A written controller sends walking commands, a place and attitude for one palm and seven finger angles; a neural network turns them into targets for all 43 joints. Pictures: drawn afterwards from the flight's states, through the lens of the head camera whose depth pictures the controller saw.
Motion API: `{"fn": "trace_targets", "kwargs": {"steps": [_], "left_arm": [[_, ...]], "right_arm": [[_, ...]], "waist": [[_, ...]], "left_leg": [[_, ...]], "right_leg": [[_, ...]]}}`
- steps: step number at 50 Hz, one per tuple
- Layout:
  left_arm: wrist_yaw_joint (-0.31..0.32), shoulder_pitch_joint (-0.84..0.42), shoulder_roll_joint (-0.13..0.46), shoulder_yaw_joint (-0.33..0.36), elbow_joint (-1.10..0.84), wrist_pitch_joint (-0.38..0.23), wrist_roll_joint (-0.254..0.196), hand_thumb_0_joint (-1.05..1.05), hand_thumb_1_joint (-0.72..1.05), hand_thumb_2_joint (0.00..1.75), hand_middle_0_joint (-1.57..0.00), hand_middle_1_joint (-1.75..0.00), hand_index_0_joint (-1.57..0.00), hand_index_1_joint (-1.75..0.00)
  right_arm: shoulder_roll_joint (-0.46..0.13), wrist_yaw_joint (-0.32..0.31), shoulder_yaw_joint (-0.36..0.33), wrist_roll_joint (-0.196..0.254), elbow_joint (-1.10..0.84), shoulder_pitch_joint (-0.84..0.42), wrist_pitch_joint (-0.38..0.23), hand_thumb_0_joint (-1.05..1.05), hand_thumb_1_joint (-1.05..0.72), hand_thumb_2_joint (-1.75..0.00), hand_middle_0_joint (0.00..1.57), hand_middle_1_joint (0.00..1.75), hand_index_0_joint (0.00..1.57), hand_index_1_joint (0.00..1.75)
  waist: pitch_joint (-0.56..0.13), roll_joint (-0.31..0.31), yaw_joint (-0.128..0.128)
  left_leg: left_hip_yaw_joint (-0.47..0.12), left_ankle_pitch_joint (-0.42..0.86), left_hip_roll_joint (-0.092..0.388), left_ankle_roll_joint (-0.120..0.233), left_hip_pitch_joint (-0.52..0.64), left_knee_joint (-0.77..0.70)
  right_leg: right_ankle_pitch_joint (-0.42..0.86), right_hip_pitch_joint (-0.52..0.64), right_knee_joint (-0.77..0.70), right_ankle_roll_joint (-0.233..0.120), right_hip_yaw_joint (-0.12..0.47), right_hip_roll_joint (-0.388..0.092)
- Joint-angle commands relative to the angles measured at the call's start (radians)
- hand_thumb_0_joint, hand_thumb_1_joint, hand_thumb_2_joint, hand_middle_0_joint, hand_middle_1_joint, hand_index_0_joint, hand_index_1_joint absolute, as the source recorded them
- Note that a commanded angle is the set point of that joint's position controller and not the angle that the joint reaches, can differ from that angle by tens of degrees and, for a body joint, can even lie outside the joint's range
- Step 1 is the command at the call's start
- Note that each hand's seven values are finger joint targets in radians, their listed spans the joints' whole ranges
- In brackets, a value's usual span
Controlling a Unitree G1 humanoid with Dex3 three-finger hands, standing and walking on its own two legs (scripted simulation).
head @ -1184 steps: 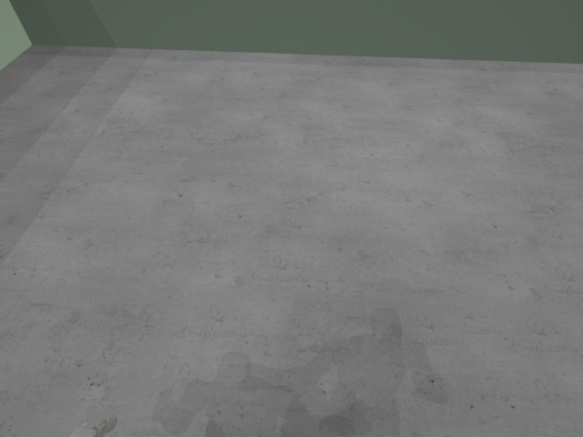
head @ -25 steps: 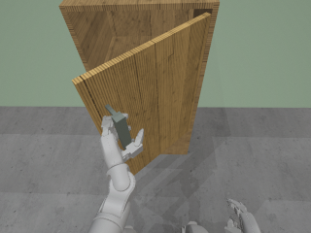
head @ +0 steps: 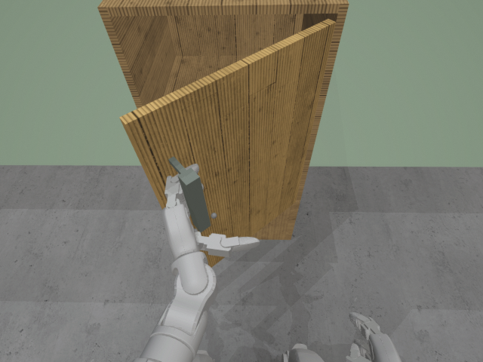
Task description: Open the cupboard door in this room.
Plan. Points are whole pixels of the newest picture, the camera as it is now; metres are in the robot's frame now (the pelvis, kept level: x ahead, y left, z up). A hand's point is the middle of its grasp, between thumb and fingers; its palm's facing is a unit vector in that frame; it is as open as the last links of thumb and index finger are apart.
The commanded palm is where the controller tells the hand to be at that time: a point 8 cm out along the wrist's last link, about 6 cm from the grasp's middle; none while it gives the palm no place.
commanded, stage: open thumb and fingers to let go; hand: left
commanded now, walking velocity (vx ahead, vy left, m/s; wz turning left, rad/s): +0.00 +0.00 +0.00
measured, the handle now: (189, 195) +0.38 +0.11 +0.05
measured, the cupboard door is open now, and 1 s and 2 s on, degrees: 41 44 44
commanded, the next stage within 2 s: slide the hand sideways off the handle in 0.02 s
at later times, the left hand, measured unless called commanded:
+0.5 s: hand (213, 239) +0.30 +0.06 +0.05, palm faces -0.09 -1.00 +0.02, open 16.2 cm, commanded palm +0.27 +0.13 +0.05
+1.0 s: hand (179, 268) +0.25 +0.11 +0.05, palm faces -0.04 -1.00 -0.03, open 16.1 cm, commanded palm +0.23 +0.18 +0.05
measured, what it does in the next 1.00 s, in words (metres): stands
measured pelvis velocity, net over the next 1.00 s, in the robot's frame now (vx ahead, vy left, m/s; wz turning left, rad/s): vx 0.01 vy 0.01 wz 0.00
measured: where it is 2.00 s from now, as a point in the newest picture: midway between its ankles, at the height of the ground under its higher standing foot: outside the picture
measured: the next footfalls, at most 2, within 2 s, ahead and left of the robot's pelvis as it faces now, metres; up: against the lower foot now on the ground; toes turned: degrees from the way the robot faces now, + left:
none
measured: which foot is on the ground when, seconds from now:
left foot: down 0.00-1.00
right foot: down 0.00-1.00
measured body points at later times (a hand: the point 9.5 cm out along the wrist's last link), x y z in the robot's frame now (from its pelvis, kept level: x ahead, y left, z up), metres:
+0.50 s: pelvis +0.00 +0.02 +0.00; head +0.05 +0.01 +0.44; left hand +0.30 +0.12 +0.05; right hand +0.15 -0.21 -0.10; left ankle +0.00 +0.14 -0.68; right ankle +0.04 -0.11 -0.68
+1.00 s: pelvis +0.01 +0.01 -0.01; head +0.07 -0.01 +0.44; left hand +0.25 +0.16 +0.05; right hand +0.19 -0.22 -0.10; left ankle +0.00 +0.14 -0.68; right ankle +0.04 -0.11 -0.68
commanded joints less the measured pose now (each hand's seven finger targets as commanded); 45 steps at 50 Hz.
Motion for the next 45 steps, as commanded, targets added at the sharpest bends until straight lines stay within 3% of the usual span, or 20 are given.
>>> {"fn": "trace_targets", "kwargs": {"steps": [1,4,6,7,8,9,11,13,14,15,16,18,23,26,30,32,38,41,44,45], "left_arm": [[0.037,-0.284,-0.043,-0.005,-0.206,-0.042,0.024,0.00,-0.50,0.30,-0.15,-0.30,-0.15,-0.30],[0.039,-0.261,-0.081,-0.036,-0.222,-0.035,0.026,0.00,-0.50,0.30,-0.15,-0.30,-0.15,-0.30],[0.040,-0.256,-0.067,-0.024,-0.207,-0.026,0.024,0.00,-0.50,0.30,-0.15,-0.30,-0.15,-0.30],[-0.170,-0.229,0.028,-0.221,-0.230,-0.061,0.144,0.00,-0.50,0.30,-0.15,-0.30,-0.15,-0.30],[-0.283,-0.275,0.095,-0.152,-0.289,-0.103,0.107,0.00,-0.50,0.30,-0.15,-0.30,-0.15,-0.30],[-0.373,-0.271,0.116,-0.160,-0.330,-0.125,0.086,0.00,-0.50,0.30,-0.15,-0.30,-0.15,-0.30],[-0.537,-0.274,0.103,-0.196,-0.348,-0.125,0.005,0.00,-0.50,0.30,-0.15,-0.30,-0.15,-0.30],[-0.599,-0.238,0.064,-0.159,-0.331,-0.091,-0.122,0.00,-0.50,0.30,-0.15,-0.30,-0.15,-0.30],[-0.600,-0.242,0.046,-0.137,-0.329,-0.070,-0.169,0.00,-0.50,0.30,-0.15,-0.30,-0.15,-0.30],[-0.591,-0.213,0.059,-0.101,-0.327,-0.056,-0.194,0.00,-0.50,0.30,-0.15,-0.30,-0.15,-0.30],[-0.573,-0.192,0.070,-0.078,-0.341,-0.047,-0.201,0.00,-0.50,0.30,-0.15,-0.30,-0.15,-0.30],[-0.529,-0.125,0.084,-0.052,-0.374,-0.044,-0.187,0.00,-0.50,0.30,-0.15,-0.30,-0.15,-0.30],[-0.468,-0.006,0.129,-0.042,-0.450,-0.064,-0.106,0.00,-0.50,0.30,-0.15,-0.30,-0.15,-0.30],[-0.468,0.067,0.181,0.001,-0.466,-0.058,-0.096,0.00,-0.50,0.30,-0.15,-0.30,-0.15,-0.30],[-0.490,0.110,0.175,-0.004,-0.525,-0.055,-0.111,0.00,-0.50,0.30,-0.15,-0.30,-0.15,-0.30],[-0.502,0.116,0.181,0.001,-0.545,-0.051,-0.127,0.00,-0.50,0.30,-0.15,-0.30,-0.15,-0.30],[-0.546,0.217,0.207,0.024,-0.627,-0.049,-0.157,0.00,-0.50,0.30,-0.15,-0.30,-0.15,-0.30],[-0.568,0.299,0.242,0.066,-0.622,-0.046,-0.166,0.00,-0.50,0.30,-0.15,-0.30,-0.15,-0.30],[-0.592,0.333,0.248,0.071,-0.671,-0.051,-0.179,0.00,-0.50,0.30,-0.15,-0.30,-0.15,-0.30],[-0.598,0.365,0.262,0.092,-0.673,-0.052,-0.186,0.00,-0.50,0.30,-0.15,-0.30,-0.15,-0.30]], "right_arm": [[-0.091,-0.005,-0.032,0.004,-0.141,-0.060,-0.046,0.00,-0.90,-0.90,0.20,0.30,0.20,0.30],[-0.087,0.001,-0.034,0.003,-0.143,-0.060,-0.047,0.00,-0.90,-0.90,0.20,0.30,0.20,0.30],[-0.091,0.000,-0.034,0.005,-0.143,-0.063,-0.045,0.00,-0.90,-0.90,0.20,0.30,0.20,0.30],[-0.122,-0.003,-0.036,0.007,-0.112,0.010,-0.040,0.00,-0.90,-0.90,0.20,0.30,0.20,0.30],[-0.121,-0.008,-0.042,0.020,-0.143,0.016,-0.043,0.00,-0.90,-0.90,0.20,0.30,0.20,0.30],[-0.123,-0.013,-0.040,0.026,-0.157,0.007,-0.047,0.00,-0.90,-0.90,0.20,0.30,0.20,0.30],[-0.129,-0.020,-0.031,0.056,-0.185,0.013,-0.058,0.00,-0.90,-0.90,0.20,0.30,0.20,0.30],[-0.123,-0.026,-0.021,0.084,-0.206,0.003,-0.073,0.00,-0.90,-0.90,0.20,0.30,0.20,0.30],[-0.125,-0.028,-0.017,0.090,-0.212,0.000,-0.080,0.00,-0.90,-0.90,0.20,0.30,0.20,0.30],[-0.130,-0.028,-0.018,0.094,-0.217,-0.002,-0.085,0.00,-0.90,-0.90,0.20,0.30,0.20,0.30],[-0.132,-0.025,-0.016,0.095,-0.228,-0.008,-0.090,0.00,-0.90,-0.90,0.20,0.30,0.20,0.30],[-0.131,-0.013,-0.020,0.088,-0.239,0.000,-0.096,0.00,-0.90,-0.90,0.20,0.30,0.20,0.30],[-0.132,0.013,-0.027,0.071,-0.269,0.007,-0.089,0.00,-0.90,-0.90,0.20,0.30,0.20,0.30],[-0.132,0.010,-0.024,0.071,-0.284,0.001,-0.076,0.00,-0.90,-0.90,0.20,0.30,0.20,0.30],[-0.124,0.000,-0.019,0.076,-0.298,-0.005,-0.070,0.00,-0.90,-0.90,0.20,0.30,0.20,0.30],[-0.124,-0.006,-0.018,0.078,-0.298,-0.006,-0.072,0.00,-0.90,-0.90,0.20,0.30,0.20,0.30],[-0.124,-0.016,-0.021,0.081,-0.304,0.005,-0.087,0.00,-0.90,-0.90,0.20,0.30,0.20,0.30],[-0.128,-0.021,-0.023,0.085,-0.308,0.008,-0.089,0.00,-0.90,-0.90,0.20,0.30,0.20,0.30],[-0.124,-0.023,-0.023,0.085,-0.315,0.012,-0.095,0.00,-0.90,-0.90,0.20,0.30,0.20,0.30],[-0.126,-0.025,-0.025,0.086,-0.317,0.014,-0.097,0.00,-0.90,-0.90,0.20,0.30,0.20,0.30]], "waist": [[-0.249,-0.121,-0.018],[-0.276,-0.099,-0.014],[-0.267,-0.124,-0.013],[-0.240,-0.166,-0.096],[-0.284,-0.132,-0.069],[-0.314,-0.078,-0.056],[-0.285,-0.033,-0.072],[-0.229,-0.043,-0.058],[-0.214,-0.061,-0.057],[-0.212,-0.092,-0.044],[-0.219,-0.078,-0.024],[-0.247,-0.080,-0.006],[-0.254,-0.105,0.006],[-0.229,-0.109,0.023],[-0.198,-0.087,0.013],[-0.199,-0.090,0.003],[-0.221,-0.068,0.004],[-0.207,-0.098,0.012],[-0.216,-0.071,0.009],[-0.214,-0.091,0.013]], "left_leg": [[0.010,0.173,-0.043,0.031,0.037,-0.125],[0.012,0.206,-0.040,0.027,0.057,-0.120],[0.006,0.200,-0.038,0.026,0.046,-0.123],[0.009,0.210,-0.032,0.044,0.079,-0.092],[0.008,0.222,-0.037,0.049,0.067,-0.086],[0.010,0.223,-0.039,0.050,0.084,-0.088],[0.000,0.199,-0.038,0.049,0.115,-0.102],[-0.015,0.163,-0.036,0.042,0.113,-0.126],[-0.020,0.147,-0.038,0.040,0.106,-0.135],[-0.025,0.130,-0.037,0.037,0.099,-0.143],[-0.029,0.147,-0.039,0.033,0.099,-0.153],[-0.025,0.188,-0.040,0.029,0.102,-0.145],[-0.009,0.219,-0.037,0.032,0.071,-0.120],[-0.003,0.188,-0.039,0.034,0.034,-0.121],[0.004,0.158,-0.040,0.034,0.031,-0.121],[0.001,0.150,-0.039,0.036,0.031,-0.113],[0.001,0.198,-0.044,0.035,0.037,-0.091],[0.000,0.205,-0.045,0.036,0.016,-0.086],[0.003,0.212,-0.048,0.035,0.015,-0.076],[0.004,0.209,-0.047,0.035,0.008,-0.073]], "right_leg": [[0.138,0.249,-0.159,-0.006,0.018,0.029],[0.170,0.243,-0.138,-0.010,0.004,0.031],[0.161,0.243,-0.139,-0.010,0.002,0.035],[0.239,0.205,-0.128,-0.008,0.028,0.026],[0.275,0.236,-0.115,-0.012,0.034,0.016],[0.286,0.257,-0.105,-0.015,0.043,0.014],[0.245,0.230,-0.109,-0.019,0.034,0.018],[0.177,0.209,-0.124,-0.014,0.011,0.031],[0.150,0.203,-0.132,-0.010,0.001,0.033],[0.119,0.204,-0.134,-0.008,-0.006,0.035],[0.121,0.212,-0.123,-0.013,-0.011,0.035],[0.153,0.218,-0.101,-0.013,-0.017,0.033],[0.190,0.231,-0.081,-0.014,0.000,0.029],[0.168,0.250,-0.087,-0.016,0.011,0.029],[0.150,0.243,-0.096,-0.013,0.014,0.030],[0.141,0.235,-0.101,-0.009,0.015,0.032],[0.211,0.252,-0.084,-0.006,0.016,0.032],[0.222,0.266,-0.083,-0.006,0.021,0.033],[0.244,0.270,-0.076,-0.003,0.025,0.031],[0.243,0.275,-0.079,-0.003,0.027,0.032]]}}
